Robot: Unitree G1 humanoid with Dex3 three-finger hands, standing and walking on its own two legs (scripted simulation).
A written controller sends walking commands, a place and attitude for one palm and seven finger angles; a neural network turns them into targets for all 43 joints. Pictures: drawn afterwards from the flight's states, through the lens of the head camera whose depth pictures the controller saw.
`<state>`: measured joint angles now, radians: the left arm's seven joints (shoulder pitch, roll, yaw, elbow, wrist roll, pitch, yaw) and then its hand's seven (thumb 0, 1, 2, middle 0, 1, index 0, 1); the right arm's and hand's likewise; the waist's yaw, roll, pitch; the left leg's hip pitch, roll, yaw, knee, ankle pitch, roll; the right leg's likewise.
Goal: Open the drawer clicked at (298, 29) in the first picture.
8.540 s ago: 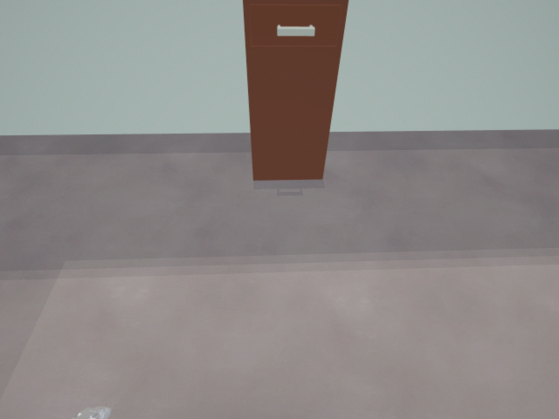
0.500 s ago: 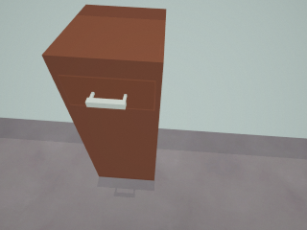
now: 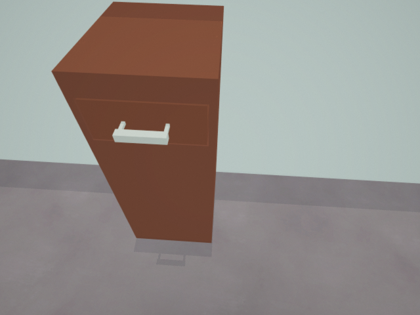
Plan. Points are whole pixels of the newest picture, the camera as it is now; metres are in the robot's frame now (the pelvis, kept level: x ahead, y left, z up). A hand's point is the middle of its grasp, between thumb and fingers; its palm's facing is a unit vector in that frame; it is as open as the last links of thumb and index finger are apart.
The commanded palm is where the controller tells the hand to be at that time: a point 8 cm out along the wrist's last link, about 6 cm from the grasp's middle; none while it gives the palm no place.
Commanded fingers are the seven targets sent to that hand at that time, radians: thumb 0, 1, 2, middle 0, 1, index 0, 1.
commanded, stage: look again from close up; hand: left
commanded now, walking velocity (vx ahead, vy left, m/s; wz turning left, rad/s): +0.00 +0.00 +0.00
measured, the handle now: (143, 131) +0.54 +0.21 +0.01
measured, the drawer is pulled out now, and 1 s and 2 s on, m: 0.00 0.00 0.00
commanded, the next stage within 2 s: raise the hand with hooked fingers in 0.40 s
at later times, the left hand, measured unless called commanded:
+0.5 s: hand out of the picture +0.00 +0.16 -0.17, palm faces +0.01 -0.98 -0.21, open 7.3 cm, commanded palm +0.09 +0.21 -0.07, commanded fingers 0.00 0.88 0.89 -0.20 -0.31 -0.20 -0.31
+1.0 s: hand (109, 312) +0.14 +0.19 -0.06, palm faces -0.01 -0.12 -0.99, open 9.0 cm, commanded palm +0.14 +0.21 +0.02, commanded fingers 0.00 0.29 0.64 -0.24 -0.69 -0.24 -0.69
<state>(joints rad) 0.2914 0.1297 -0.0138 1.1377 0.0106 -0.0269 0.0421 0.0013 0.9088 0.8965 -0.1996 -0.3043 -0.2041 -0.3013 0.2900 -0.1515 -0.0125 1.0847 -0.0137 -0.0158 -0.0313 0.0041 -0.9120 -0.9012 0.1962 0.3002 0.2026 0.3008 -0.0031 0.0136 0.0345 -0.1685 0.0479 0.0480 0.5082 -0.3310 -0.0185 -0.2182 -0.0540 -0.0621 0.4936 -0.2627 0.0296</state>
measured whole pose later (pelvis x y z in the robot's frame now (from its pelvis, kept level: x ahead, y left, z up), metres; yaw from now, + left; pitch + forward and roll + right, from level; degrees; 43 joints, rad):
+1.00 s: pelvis -0.04 -0.03 -0.05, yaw -1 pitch +10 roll +3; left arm 0.45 0.35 -0.07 -0.03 1.12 -0.10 0.46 0.00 0.50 0.73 -0.24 -0.55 -0.25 -0.55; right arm 0.03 -0.26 -0.07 0.47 -0.09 0.03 0.03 0.00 -0.90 -0.90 0.19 0.30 0.20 0.30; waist 0.12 -0.04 -0.10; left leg -0.60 0.06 0.07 0.87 -0.44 -0.04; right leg -0.70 -0.06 -0.01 0.93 -0.40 -0.01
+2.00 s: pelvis -0.01 -0.01 +0.00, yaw +1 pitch +0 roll +0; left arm -0.13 0.52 -0.05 0.00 0.91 0.02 -0.03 0.00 -0.48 0.30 -0.32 -1.20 -0.32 -1.19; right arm 0.09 -0.23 0.01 0.61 0.00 0.10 -0.02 0.01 -0.90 -0.90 0.20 0.30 0.21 0.30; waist 0.10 0.09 0.00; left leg -0.17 0.03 0.04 0.44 -0.27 -0.02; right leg -0.23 -0.07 -0.07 0.47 -0.23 0.02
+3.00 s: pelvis -0.02 -0.01 +0.00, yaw +0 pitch +3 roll +1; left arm -0.38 0.51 -0.08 0.35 0.93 -0.08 0.00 0.00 -0.49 0.30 -0.32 -1.21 -0.32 -1.20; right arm 0.19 -0.26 -0.03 0.66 0.02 0.11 -0.03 0.01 -0.90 -0.90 0.20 0.30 0.20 0.30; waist 0.05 0.06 -0.01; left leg -0.25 0.03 0.05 0.44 -0.25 -0.01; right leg -0.32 -0.07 -0.05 0.47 -0.21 0.02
